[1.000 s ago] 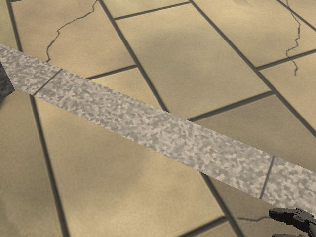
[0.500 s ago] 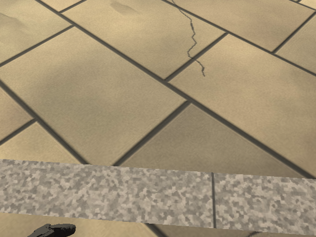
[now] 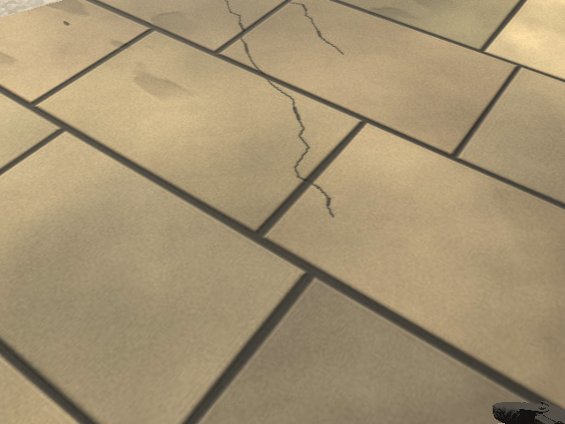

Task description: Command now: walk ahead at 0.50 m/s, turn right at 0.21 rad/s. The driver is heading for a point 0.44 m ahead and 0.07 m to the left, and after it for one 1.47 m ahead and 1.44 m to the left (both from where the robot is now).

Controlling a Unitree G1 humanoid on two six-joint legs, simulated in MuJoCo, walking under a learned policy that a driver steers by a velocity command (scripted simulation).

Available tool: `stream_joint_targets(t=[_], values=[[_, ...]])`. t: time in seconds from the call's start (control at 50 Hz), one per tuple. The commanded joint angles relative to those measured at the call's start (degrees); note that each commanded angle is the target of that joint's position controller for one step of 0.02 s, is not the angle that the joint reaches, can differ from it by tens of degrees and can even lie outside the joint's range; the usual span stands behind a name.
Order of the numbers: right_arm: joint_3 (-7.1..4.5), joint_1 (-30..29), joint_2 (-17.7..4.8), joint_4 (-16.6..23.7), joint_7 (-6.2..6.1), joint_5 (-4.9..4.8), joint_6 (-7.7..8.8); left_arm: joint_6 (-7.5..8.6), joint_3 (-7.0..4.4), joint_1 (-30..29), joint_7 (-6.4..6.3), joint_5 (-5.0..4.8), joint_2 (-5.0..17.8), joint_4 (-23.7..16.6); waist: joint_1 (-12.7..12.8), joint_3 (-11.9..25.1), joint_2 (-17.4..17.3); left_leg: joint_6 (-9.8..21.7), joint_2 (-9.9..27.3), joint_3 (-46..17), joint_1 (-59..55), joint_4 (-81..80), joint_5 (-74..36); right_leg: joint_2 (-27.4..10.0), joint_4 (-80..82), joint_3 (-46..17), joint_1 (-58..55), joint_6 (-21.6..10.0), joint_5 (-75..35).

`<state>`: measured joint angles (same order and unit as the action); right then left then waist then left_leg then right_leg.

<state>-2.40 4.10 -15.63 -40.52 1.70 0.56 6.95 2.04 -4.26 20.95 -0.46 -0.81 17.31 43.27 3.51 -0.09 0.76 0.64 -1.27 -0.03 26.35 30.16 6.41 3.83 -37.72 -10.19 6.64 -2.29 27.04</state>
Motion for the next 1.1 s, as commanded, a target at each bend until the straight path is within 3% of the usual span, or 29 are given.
stream_joint_targets(t=[0.02,0.04,0.06,0.08,0.14,0.2,0.28,0.38,0.42,0.46,0.48,0.5,0.52,0.54,0.56,0.58,0.6,0.62,0.7,0.78,0.88,0.94,0.96,0.98,1.0,1.02,1.04,1.08,1.1], values=[[-4.14,19.78,-11.88,-1.68,0.26,-1.27,0.0,1.8,0.18,5.64,-0.16,-1.07,4.55,-4.14,-7.8,15.28,-14.87,15.93,23.29,-45.1,-44.11,-13.54,23.52,-0.08,-34.74,-0.48,35.98,0.71,5.48],[-3.19,16.67,-8.82,-1.17,0.08,-1.42,-0.25,1.89,-0.64,-0.67,-0.05,-1.33,7.53,-5.08,-8.7,7.56,-8.89,13.5,21.51,-37.47,-37.85,-14.28,24.35,-2.6,-36.78,-0.39,38.96,0.35,0.83],[-2.58,13.39,-7.69,-0.46,-0.04,-0.65,-0.71,1.92,-0.42,-5.12,-0.14,-0.48,6.91,-6.04,-7.78,3.71,-3.92,11.52,18.6,-30.06,-31.15,-14.96,18.47,-5.1,-34.98,2.43,37.49,0.12,-3.22],[-2.27,11.46,-7.07,-0.59,-0.09,-0.23,-0.91,2.18,-0.42,-6.72,0.02,0.13,6.15,-6.89,-6.45,0.9,-4.32,12.2,17.29,-26.52,-26.08,-16.12,12.65,-6.78,-31.67,3.25,36.92,0.36,-6.48],[-1.5,10.68,-5.19,-1.09,-0.29,-0.19,-0.62,1.82,-0.3,-5.02,0.36,0.3,3.67,-6.02,-4.15,1.15,-5.85,11.47,13.06,-18.13,-20.85,-19.13,2.19,-9.19,-25.47,5.02,31.14,0.9,-10.2],[-2.23,12.17,-8.03,-2.5,-0.79,-0.91,-0.61,1.77,0.47,-9.12,0.42,0.63,2.11,-7.63,-4.76,-0.48,-5.48,13.15,13.95,-13.98,-19.74,-21.23,-5.69,-10.15,-16.2,6.47,33.01,2.66,-14.22],[-2.42,14.66,-9.43,-4.2,-1.22,-1.41,-1.37,2.35,1.19,-15.84,1.05,0.45,0.52,-8.71,-7.02,-1.16,-4.66,11.08,11.77,-7.69,-20.0,-21.78,-8.88,-9.01,-2.43,8.3,30.08,3.06,-26.4],[-2.37,19.47,-9.84,-7.0,-1.34,-1.96,-2.57,3.03,1.16,-23.44,2.32,-0.27,0.99,-11.08,-9.21,-3.42,-4.8,10.13,13.81,-7.75,-23.69,-19.56,-9.14,-6.93,5.96,9.12,27.61,2.0,-28.76],[-2.58,19.39,-10.45,-7.62,-1.72,-1.98,-3.41,3.58,0.68,-23.23,2.75,0.01,2.12,-11.52,-7.63,-3.69,-5.31,8.96,14.62,-9.23,-26.13,-16.04,-14.43,-5.93,9.12,8.61,25.47,0.78,-25.48],[-2.75,17.41,-11.22,-7.28,-2.2,-1.95,-4.09,4.22,-0.74,-14.55,2.46,1.18,4.77,-9.05,-2.34,1.82,-5.76,6.17,11.58,-7.76,-25.7,-5.52,-29.69,-3.31,13.49,10.47,11.83,-1.36,-28.75],[-2.16,16.87,-9.72,-6.31,-2.29,-1.47,-3.86,4.47,-1.73,-7.68,2.01,2.25,7.67,-7.43,0.71,8.1,-4.52,3.64,8.12,-6.03,-19.93,4.11,-26.58,-6.97,12.19,8.39,-1.77,-3.37,-40.23],[-0.65,17.89,-5.33,-4.1,-2.25,0.4,-3.19,4.08,-2.65,0.27,1.24,3.67,12.4,-6.87,2.52,17.73,5.53,-0.21,1.98,-3.08,-3.1,23.61,-1.99,-21.37,6.34,-4.85,-22.74,-8.59,-60.44],[0.31,26.25,-2.99,-5.35,-2.06,-0.88,-2.77,2.94,-2.33,0.43,1.31,2.7,11.76,-6.78,0.24,28.09,17.63,-2.45,-2.36,-5.7,7.52,38.87,33.34,-32.05,7.99,-20.07,-31.94,-16.9,-64.29],[-1.73,23.28,-9.86,-5.96,-2.15,-2.23,-3.13,1.89,-1.42,-1.62,1.19,2.05,7.89,-7.6,1.58,24.17,9.28,-2.97,0.67,-8.94,9.65,43.62,31.54,-28.8,10.35,-16.2,-24.81,-15.13,-58.19],[-2.14,17.92,-10.07,-4.3,-2.33,-2.9,-3.75,1.5,-0.66,-5.2,0.86,1.55,5.84,-7.65,0.49,15.73,7.38,-3.21,2.61,-6.33,13.13,44.01,29.09,-26.1,11.46,-8.59,-18.11,-13.01,-55.94],[-2.11,16.54,-8.7,-4.29,-2.7,-2.31,-4.69,1.44,-0.2,-8.41,0.87,1.34,4.48,-6.96,-1.4,10.65,4.09,-3.84,4.52,-5.1,12.26,41.22,25.68,-23.41,13.97,-4.04,-10.06,-11.68,-53.58],[-2.51,16.46,-8.24,-4.48,-3.09,-1.62,-6.0,1.62,0.2,-11.14,0.98,1.39,2.97,-6.7,-3.2,7.37,4.05,-4.06,5.98,-4.9,9.07,38.33,23.11,-21.44,16.5,-0.29,-2.82,-10.47,-50.7],[-2.45,18.24,-6.71,-4.45,-3.34,-1.71,-7.36,1.8,-0.13,-13.45,1.13,2.02,3.91,-6.25,-5.29,5.98,6.21,-4.71,6.13,-3.88,4.34,37.79,20.44,-20.81,19.45,2.34,3.69,-10.62,-47.91],[-2.77,15.86,-5.23,-1.71,-3.75,-1.18,-9.42,2.33,-0.9,-17.05,0.3,2.35,5.33,-4.86,-6.44,3.96,6.11,-5.19,6.74,-2.78,2.71,30.73,12.32,-21.27,24.27,8.67,8.77,-11.87,-42.24],[-2.65,10.28,-4.94,1.16,-2.36,-1.05,-9.43,1.08,-1.4,-17.11,-0.95,1.78,6.91,-3.32,-4.73,4.22,4.76,-3.87,7.2,-1.25,-0.23,20.1,4.91,-21.12,25.13,13.16,6.86,-11.1,-35.03],[-3.43,5.37,-6.67,4.89,-0.82,-1.12,-10.39,-0.8,-2.41,-15.3,-0.5,0.18,9.7,-1.37,-3.11,2.9,5.02,-1.67,5.94,1.47,-1.17,11.11,10.29,-23.75,20.91,13.33,0.78,-9.46,-31.72],[-4.22,7.46,-7.56,5.04,-0.65,-0.92,-10.46,-1.48,-2.5,-14.08,-0.38,-1.12,9.2,0.13,-4.73,3.45,3.68,1.61,3.0,3.46,-9.55,-2.2,2.12,-21.27,12.03,16.28,0.82,-4.25,-29.57],[-5.63,10.27,-11.67,4.67,-1.52,-0.91,-10.27,-1.49,-2.06,-10.64,-0.14,-0.09,7.18,1.31,-4.77,5.3,-3.15,4.27,5.53,-2.25,-17.69,-6.63,-14.26,-16.99,2.71,20.01,5.3,0.12,-24.21],[-7.1,11.89,-18.76,5.62,-2.79,-0.54,-10.17,-1.17,-0.92,-11.55,0.2,2.84,4.12,-1.21,-3.44,6.2,-20.09,13.17,19.2,-21.77,-28.66,-6.01,-37.72,-7.92,-15.31,23.99,23.23,6.15,2.57],[-6.2,13.06,-16.66,6.31,-2.24,0.9,-8.95,-1.16,-1.01,-16.05,-0.1,2.55,5.03,-2.53,-7.26,10.49,-16.15,21.6,24.0,-29.26,-28.57,-7.66,-36.5,-3.8,-27.62,12.98,29.97,7.27,13.83],[-5.65,12.35,-14.88,6.1,-1.74,0.71,-7.76,-1.41,-1.54,-17.97,-0.19,1.07,6.7,-2.6,-7.45,10.09,-9.91,20.16,21.2,-24.22,-27.88,-8.14,-34.49,-4.93,-31.88,8.84,31.47,6.42,10.82],[-5.45,9.71,-13.7,6.06,-1.95,-0.15,-7.04,-1.58,-1.57,-17.48,-0.55,0.4,6.21,-2.25,-5.75,8.54,-7.57,16.75,18.12,-20.19,-26.56,-7.76,-29.76,-5.88,-30.97,7.66,32.46,5.62,6.05],[-4.56,4.95,-11.29,6.96,-2.68,-1.45,-7.34,-1.91,-2.08,-17.02,-1.5,1.16,7.2,-1.59,-3.63,6.99,-5.87,13.31,15.3,-17.6,-22.2,-8.68,-24.0,-6.48,-26.68,6.76,30.56,5.58,-0.14],[-4.39,4.5,-11.25,7.41,-2.94,-1.03,-7.54,-1.94,-2.03,-16.71,-1.48,1.22,6.79,-1.54,-3.09,7.23,-6.84,13.14,14.46,-17.29,-20.33,-8.9,-24.98,-5.47,-26.18,7.13,28.21,5.79,-2.07]])
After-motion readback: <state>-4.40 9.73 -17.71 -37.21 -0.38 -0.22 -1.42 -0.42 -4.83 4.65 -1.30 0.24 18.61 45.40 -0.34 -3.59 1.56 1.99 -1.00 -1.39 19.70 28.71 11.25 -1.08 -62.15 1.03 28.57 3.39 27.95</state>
